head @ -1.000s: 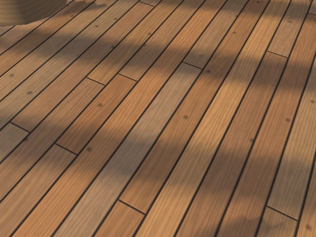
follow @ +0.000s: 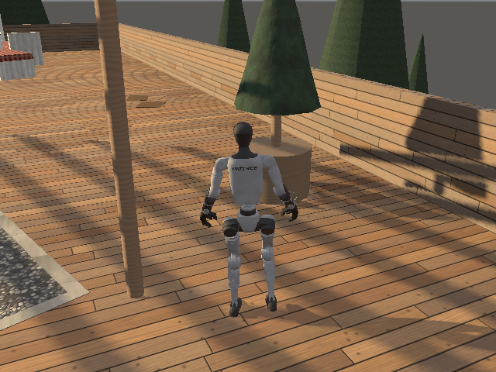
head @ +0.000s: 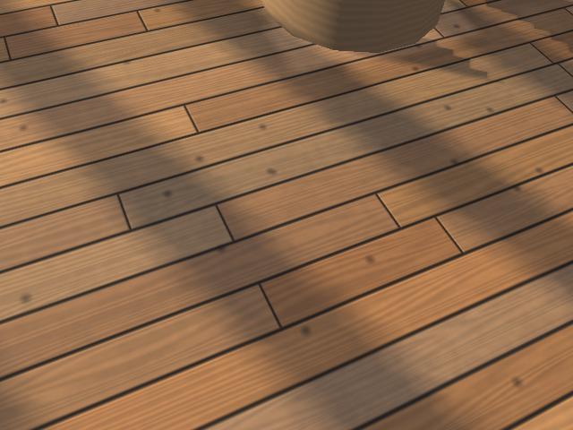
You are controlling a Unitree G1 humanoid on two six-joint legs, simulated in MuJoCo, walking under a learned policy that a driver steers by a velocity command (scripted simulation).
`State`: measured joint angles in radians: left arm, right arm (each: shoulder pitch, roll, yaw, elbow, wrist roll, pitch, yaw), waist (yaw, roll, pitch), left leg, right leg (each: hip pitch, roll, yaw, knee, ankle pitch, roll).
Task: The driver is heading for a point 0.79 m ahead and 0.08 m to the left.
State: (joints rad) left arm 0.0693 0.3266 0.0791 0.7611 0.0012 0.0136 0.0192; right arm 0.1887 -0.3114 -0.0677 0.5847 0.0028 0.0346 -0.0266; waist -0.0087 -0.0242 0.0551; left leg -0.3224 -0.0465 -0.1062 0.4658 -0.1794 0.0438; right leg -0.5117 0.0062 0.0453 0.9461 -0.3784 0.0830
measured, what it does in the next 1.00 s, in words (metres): walks ahead: right foot, then left foot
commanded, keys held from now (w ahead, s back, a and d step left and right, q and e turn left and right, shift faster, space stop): q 0.44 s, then w+q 0.06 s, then w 0.10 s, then w+e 0.40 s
